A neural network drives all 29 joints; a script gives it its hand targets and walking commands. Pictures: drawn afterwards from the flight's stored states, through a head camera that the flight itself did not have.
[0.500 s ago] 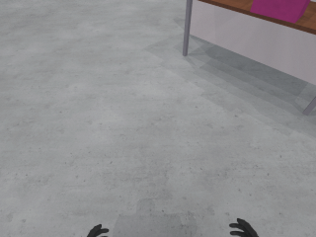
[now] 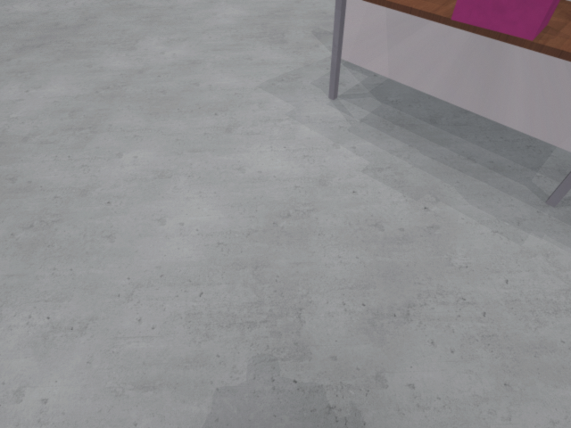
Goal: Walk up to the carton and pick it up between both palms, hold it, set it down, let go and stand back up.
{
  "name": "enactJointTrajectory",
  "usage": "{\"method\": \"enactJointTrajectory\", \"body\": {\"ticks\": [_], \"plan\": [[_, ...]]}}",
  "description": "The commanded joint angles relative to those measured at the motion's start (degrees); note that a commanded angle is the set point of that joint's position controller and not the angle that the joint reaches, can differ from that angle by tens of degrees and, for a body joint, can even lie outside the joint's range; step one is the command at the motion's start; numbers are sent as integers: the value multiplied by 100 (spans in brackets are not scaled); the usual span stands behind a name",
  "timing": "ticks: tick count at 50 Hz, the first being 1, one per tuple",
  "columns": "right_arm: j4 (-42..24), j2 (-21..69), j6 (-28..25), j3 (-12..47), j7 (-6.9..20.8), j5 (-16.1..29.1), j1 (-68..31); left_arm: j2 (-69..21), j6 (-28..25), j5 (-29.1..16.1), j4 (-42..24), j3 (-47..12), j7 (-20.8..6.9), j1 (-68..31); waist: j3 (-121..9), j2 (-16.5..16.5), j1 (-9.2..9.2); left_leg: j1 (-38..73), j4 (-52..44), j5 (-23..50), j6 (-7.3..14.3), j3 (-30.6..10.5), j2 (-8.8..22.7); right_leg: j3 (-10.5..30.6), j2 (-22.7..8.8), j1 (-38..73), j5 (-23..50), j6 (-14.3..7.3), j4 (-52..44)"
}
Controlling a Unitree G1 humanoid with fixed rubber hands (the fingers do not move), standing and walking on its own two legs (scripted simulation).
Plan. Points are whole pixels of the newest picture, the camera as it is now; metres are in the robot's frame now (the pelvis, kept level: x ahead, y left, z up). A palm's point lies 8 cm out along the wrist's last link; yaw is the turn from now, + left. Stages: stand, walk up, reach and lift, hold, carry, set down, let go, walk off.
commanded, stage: stand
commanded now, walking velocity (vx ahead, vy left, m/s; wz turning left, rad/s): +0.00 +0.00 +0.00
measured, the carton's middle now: out of the picture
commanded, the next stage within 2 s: walk up in 1.90 s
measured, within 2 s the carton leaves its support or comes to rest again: neither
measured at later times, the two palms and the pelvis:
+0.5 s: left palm out of the picture -0.01 +0.21 -0.14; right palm out of the picture -0.01 -0.20 -0.14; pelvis +0.01 +0.00 +0.01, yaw +0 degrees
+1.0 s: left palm out of the picture -0.02 +0.21 -0.14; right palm out of the picture -0.02 -0.18 -0.14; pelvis +0.01 +0.02 +0.01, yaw +0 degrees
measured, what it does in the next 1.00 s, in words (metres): stands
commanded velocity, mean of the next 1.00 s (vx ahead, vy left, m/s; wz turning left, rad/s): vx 0.00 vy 0.00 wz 0.00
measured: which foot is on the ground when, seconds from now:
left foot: down 0.00-1.00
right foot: down 0.00-1.00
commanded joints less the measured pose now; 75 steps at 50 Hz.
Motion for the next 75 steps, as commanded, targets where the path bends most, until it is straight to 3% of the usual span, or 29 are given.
{"method": "enactJointTrajectory", "body": {"ticks": [1,5,7,8,9,11,12,17,19,23,25,29,30,32,40,41,45,48,52,55,61,62,65,68,69,73,74,75], "plan": [[-77,-610,-115,-174,-65,-10,406,574,-116,0,-73,134,37,310,-194,-34,-10,170,-797,1367,294,-432,371,330,-295,68,1377,-323,-787],[177,-450,-107,-121,-62,20,381,392,-154,-13,222,76,66,352,-113,33,-19,244,-924,1416,246,-342,353,415,-352,171,1466,-319,-905],[295,-404,-132,-101,-40,9,402,567,-122,-18,335,147,72,348,-47,-136,-11,211,-967,1427,261,-384,381,364,-324,270,1493,-297,-931],[376,-382,-143,-96,-64,16,473,412,-122,-43,399,107,78,432,-58,179,10,255,-1036,1395,261,-361,367,402,-349,259,1470,-283,-955],[411,-392,-148,-95,-53,41,343,361,-123,-42,447,75,92,373,13,-14,28,257,-1039,1322,223,-329,353,410,-358,229,1352,-279,-1000],[525,-332,-137,-76,-79,3,416,342,-138,-39,583,69,107,472,30,86,32,333,-1074,1521,235,-375,408,375,-364,299,1418,-288,-1037],[561,-385,-144,-93,-70,33,464,360,-141,-40,642,61,92,437,-8,-103,8,336,-1072,1664,252,-386,414,357,-352,369,1539,-298,-998],[838,-256,-172,-54,-69,19,552,333,-129,-57,899,53,110,549,64,142,-2,376,-1173,1567,246,-359,432,344,-359,440,1573,-227,-1101],[911,-255,-160,-54,-81,47,582,123,-130,-66,958,-12,105,474,224,-87,4,408,-1178,1452,198,-328,398,335,-343,304,1502,-194,-1166],[1079,-256,-162,-67,-98,44,633,128,-158,-49,1116,-6,96,536,9,68,0,456,-1220,1598,199,-319,419,317,-372,529,1583,-215,-1139],[1105,-228,-186,-46,-105,46,609,119,-156,-55,1161,-12,106,452,68,-164,-19,562,-1208,1689,233,-331,441,312,-387,427,1681,-215,-1154],[1250,-50,-162,2,-106,33,772,103,-162,-52,1317,-38,136,681,251,94,-6,453,-1242,1662,217,-307,431,335,-403,478,1692,-207,-1194],[1284,-65,-177,10,-108,35,786,36,-145,-69,1344,-49,135,677,190,-30,7,505,-1268,1631,238,-343,437,306,-411,471,1676,-190,-1227],[1278,-120,-190,-14,-111,33,697,33,-128,-56,1367,-34,143,657,269,-116,30,460,-1288,1719,206,-349,430,255,-370,471,1684,-174,-1219],[1322,2,-182,53,-122,29,752,75,-121,-35,1451,-75,140,670,405,82,-8,489,-1346,1664,190,-328,426,264,-405,360,1546,-144,-1239],[1360,84,-181,85,-123,41,866,-27,-110,-65,1493,-92,141,715,360,-61,-3,465,-1339,1629,204,-351,440,275,-393,452,1529,-145,-1253],[1349,-14,-195,48,-131,43,832,-1,-120,-62,1507,-92,141,728,338,97,23,527,-1363,1915,223,-364,443,243,-403,432,1591,-119,-1238],[1350,83,-193,93,-121,21,851,-20,-94,-80,1518,-87,141,729,388,-44,31,433,-1395,1780,242,-378,449,234,-414,439,1513,-127,-1247],[1327,83,-216,102,-99,38,844,-65,-84,-74,1556,-117,142,803,394,34,36,346,-1457,1495,235,-397,418,236,-419,490,1410,-101,-1239],[1327,-96,-246,53,-96,24,898,27,-96,-57,1536,-87,147,756,237,-35,-2,470,-1427,1761,276,-395,448,236,-437,495,1483,-87,-1257],[1380,125,-222,103,-108,31,1001,-54,-105,-69,1541,-118,129,726,361,34,-23,521,-1483,1789,247,-373,399,222,-433,335,1387,-83,-1219],[1352,22,-224,88,-112,21,881,-33,-107,-66,1530,-107,135,770,281,152,48,532,-1479,1818,271,-410,442,187,-432,402,1385,-61,-1214],[1269,-5,-250,72,-96,32,868,-118,-106,-51,1593,-119,137,822,265,-94,15,507,-1457,1887,295,-395,443,184,-439,465,1469,-45,-1253],[1313,47,-236,85,-94,33,944,-123,-97,-85,1625,-139,134,872,374,-94,-1,476,-1442,1790,293,-404,442,178,-448,401,1407,-27,-1296],[1302,20,-241,76,-86,38,955,-56,-95,-58,1595,-134,139,810,402,44,-37,424,-1469,1654,285,-403,417,201,-460,420,1402,-43,-1300],[1318,-27,-233,84,-97,27,1056,13,-91,-52,1606,-113,144,807,451,-116,-48,442,-1521,1599,279,-401,402,197,-451,386,1433,-30,-1273],[1336,61,-242,106,-83,32,1072,-47,-78,-53,1616,-138,138,859,504,14,-58,404,-1505,1648,276,-399,428,196,-470,377,1423,-21,-1305],[1286,48,-245,104,-77,41,972,-38,-77,-80,1611,-125,126,813,468,-63,13,384,-1568,1696,277,-402,401,168,-478,459,1418,-27,-1260]]}}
